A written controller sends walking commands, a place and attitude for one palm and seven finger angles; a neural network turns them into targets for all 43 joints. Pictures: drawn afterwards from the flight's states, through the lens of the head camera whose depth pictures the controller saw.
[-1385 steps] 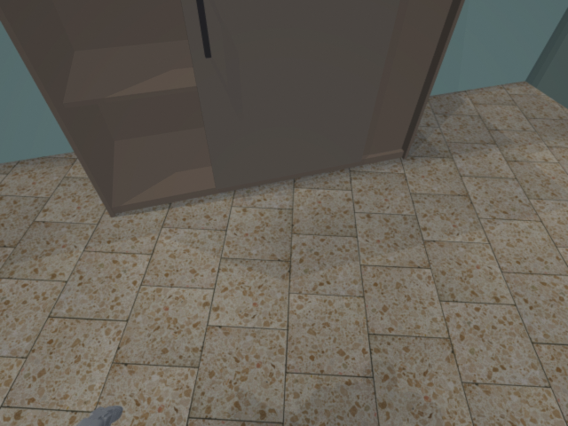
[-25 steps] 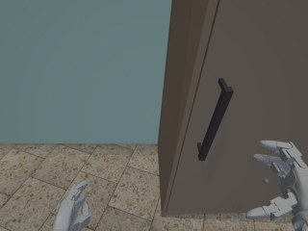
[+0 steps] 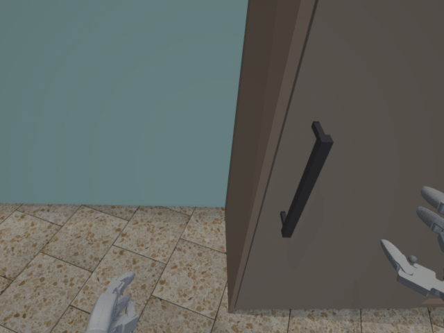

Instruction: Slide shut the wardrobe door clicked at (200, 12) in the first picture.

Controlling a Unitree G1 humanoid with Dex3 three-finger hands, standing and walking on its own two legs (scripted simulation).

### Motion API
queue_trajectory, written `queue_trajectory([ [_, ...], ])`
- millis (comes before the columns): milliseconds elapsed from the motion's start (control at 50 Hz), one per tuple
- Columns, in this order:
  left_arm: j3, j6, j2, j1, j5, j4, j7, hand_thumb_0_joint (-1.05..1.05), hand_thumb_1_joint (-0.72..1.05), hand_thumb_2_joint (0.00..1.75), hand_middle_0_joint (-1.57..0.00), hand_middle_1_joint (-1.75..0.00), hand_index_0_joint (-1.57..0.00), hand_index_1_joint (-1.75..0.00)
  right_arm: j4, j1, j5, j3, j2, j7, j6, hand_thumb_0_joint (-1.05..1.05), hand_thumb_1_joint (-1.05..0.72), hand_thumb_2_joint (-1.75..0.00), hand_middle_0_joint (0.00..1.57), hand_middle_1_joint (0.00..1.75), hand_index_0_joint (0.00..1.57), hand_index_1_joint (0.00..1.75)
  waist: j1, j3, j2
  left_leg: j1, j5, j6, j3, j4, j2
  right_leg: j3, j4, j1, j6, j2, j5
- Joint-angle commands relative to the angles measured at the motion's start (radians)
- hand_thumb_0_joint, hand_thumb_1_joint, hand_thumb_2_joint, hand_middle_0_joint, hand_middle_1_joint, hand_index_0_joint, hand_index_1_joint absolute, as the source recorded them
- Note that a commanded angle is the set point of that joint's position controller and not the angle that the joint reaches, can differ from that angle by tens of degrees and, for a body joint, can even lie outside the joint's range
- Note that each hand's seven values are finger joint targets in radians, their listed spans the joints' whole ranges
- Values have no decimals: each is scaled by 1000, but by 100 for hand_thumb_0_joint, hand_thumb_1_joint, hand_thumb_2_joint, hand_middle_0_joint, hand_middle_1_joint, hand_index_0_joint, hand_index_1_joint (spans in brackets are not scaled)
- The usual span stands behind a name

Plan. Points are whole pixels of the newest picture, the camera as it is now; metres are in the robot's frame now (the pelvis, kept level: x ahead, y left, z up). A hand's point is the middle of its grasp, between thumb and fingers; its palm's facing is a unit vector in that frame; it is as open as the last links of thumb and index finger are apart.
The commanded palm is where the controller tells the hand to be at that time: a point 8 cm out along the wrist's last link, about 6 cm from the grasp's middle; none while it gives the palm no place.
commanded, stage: draw the hand back to the body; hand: right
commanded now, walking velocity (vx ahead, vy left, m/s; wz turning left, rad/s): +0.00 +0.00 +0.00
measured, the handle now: (299, 187) +0.37 -0.16 +0.09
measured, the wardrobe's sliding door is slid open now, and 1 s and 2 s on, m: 0.00 0.00 0.00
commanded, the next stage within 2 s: step back with the hand held close in 0.52 s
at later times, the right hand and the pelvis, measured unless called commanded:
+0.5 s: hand (421, 257) +0.19 -0.26 +0.16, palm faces +0.45 +0.81 -0.37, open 7.4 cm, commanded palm +0.14 -0.29 +0.17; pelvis +0.00 +0.00 +0.00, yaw +0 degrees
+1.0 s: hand (427, 262) +0.18 -0.27 +0.15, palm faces +0.32 +0.81 -0.49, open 7.4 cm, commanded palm +0.13 -0.31 +0.18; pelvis -0.03 -0.02 +0.00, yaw +2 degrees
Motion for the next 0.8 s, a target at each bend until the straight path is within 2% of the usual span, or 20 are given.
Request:
queue_trajectory([
  [0,49,-49,116,-134,-3,-172,3,0,90,90,-20,-30,-20,-30,-222,-87,7,-128,-173,-19,-64,0,-68,-80,21,43,21,43,1,-59,3,22,199,22,-36,-60,17,55,-81,-13,21,-46,279],
  [60,52,-51,116,-133,-2,-171,3,0,90,90,-20,-30,-20,-30,-248,-92,6,-153,-194,-24,-69,0,-79,-85,20,36,20,36,-3,-74,-26,31,204,22,-37,-61,17,54,-84,-4,23,-43,283],
  [120,54,-48,115,-132,-3,-168,5,0,90,90,-20,-30,-20,-30,-240,-82,10,-171,-199,-25,-70,0,-90,-90,20,30,20,30,-3,-61,-2,29,206,22,-37,-66,16,52,-84,-5,21,-44,281],
  [160,55,-44,117,-133,-4,-167,4,0,90,90,-20,-30,-20,-30,-232,-90,8,-144,-174,-22,-67,0,-90,-90,20,30,20,30,2,-45,-19,14,194,20,-38,-69,16,49,-86,-2,22,-45,274],
  [180,56,-43,117,-130,-3,-165,4,0,90,90,-20,-30,-20,-30,-220,-89,7,-141,-171,-22,-67,0,-90,-90,20,30,20,30,4,-32,7,15,189,21,-35,-73,16,50,-89,-10,23,-45,268],
  [200,57,-41,119,-131,-3,-166,3,0,90,90,-20,-30,-20,-30,-220,-81,8,-140,-168,-21,-66,0,-90,-90,20,30,20,30,3,-42,-9,15,198,20,-37,-72,17,46,-86,-3,20,-46,275],
  [240,60,-41,121,-131,-3,-167,2,0,90,90,-20,-30,-20,-30,-239,-91,6,-146,-180,-23,-68,0,-90,-90,20,30,20,30,2,-63,2,21,195,19,-39,-71,16,49,-87,7,20,-45,275],
  [260,59,-43,119,-132,-3,-167,2,0,90,90,-20,-30,-20,-30,-248,-94,4,-146,-181,-24,-69,0,-90,-90,20,30,20,30,2,-66,-22,22,198,20,-40,-70,17,47,-86,9,20,-43,277],
  [360,57,-40,114,-137,-1,-169,7,0,90,90,-20,-30,-20,-30,-235,-83,8,-158,-188,-24,-64,0,-90,-90,20,30,20,30,-1,-55,22,23,199,18,-41,-79,16,42,-84,-2,14,-40,260],
  [400,56,-40,114,-138,-1,-168,7,0,90,90,-20,-30,-20,-30,-245,-95,7,-157,-190,-24,-66,0,-90,-90,20,30,20,30,0,-53,-12,30,200,21,-45,-80,18,42,-85,-4,16,-40,260],
  [460,55,-42,113,-137,0,-168,5,0,90,90,-20,-30,-20,-30,-252,-96,7,-156,-190,-25,-65,0,-90,-90,20,30,20,30,-1,-58,-30,32,198,21,-41,-78,17,46,-88,1,20,-40,266],
  [480,55,-39,112,-139,-1,-167,7,0,90,90,-20,-30,-20,-30,-237,-92,7,-158,-193,-25,-60,0,-90,-90,20,30,20,30,-1,-39,-22,29,185,21,-44,-87,16,44,-91,-8,19,-39,248],
  [600,56,-42,112,-141,-1,-168,7,0,90,90,-20,-30,-20,-30,-234,-87,9,-156,-187,-24,-66,0,-90,-90,20,30,20,30,1,-33,15,21,169,19,-44,-92,16,42,-92,-11,13,-39,223],
  [620,59,-39,119,-141,-3,-161,10,0,90,90,-20,-30,-20,-30,-251,-170,8,-193,-235,-30,-68,0,-90,-90,20,30,20,30,4,-55,-4,27,168,21,-50,-94,15,43,-92,-2,13,-37,222],
  [640,55,-24,138,-126,-8,-198,10,0,90,90,-20,-30,-20,-30,-345,-346,5,-346,-391,-37,-125,0,-90,-90,20,30,20,30,29,46,13,-62,213,22,-191,-171,76,57,-65,-84,-16,-53,108],
  [660,50,-12,117,-119,-2,-158,11,0,90,90,-20,-30,-20,-30,-220,-239,2,-277,-299,-27,-133,0,-90,-90,20,30,20,30,45,48,78,-105,197,29,-216,-199,113,59,-26,-58,-18,-39,76],
  [680,56,0,122,-114,-3,-164,6,0,90,90,-20,-30,-20,-30,-206,-212,-6,-250,-270,-20,-140,0,-90,-90,20,30,20,30,45,48,92,-119,207,37,-230,-208,129,63,-5,-59,-15,-35,82],
  [700,59,8,126,-115,2,-167,3,0,90,90,-20,-30,-20,-30,-170,-129,-10,-205,-213,-13,-140,0,-90,-90,20,30,20,30,47,4,79,-111,235,37,-221,-191,141,54,2,-36,-15,-44,108],
  [740,68,26,138,-106,2,-192,0,0,90,90,-20,-30,-20,-30,-182,-35,-13,-174,-179,-12,-137,0,-90,-90,20,30,20,30,44,-71,41,-71,306,26,-176,-131,131,53,-24,-23,-16,-67,190],
  [780,72,43,145,-112,-1,-214,2,0,90,90,-20,-30,-20,-30,-220,10,-12,-187,-192,-18,-135,0,-90,-90,20,30,20,30,37,-126,7,-31,365,10,-135,-70,105,68,-53,-25,-18,-93,298],
])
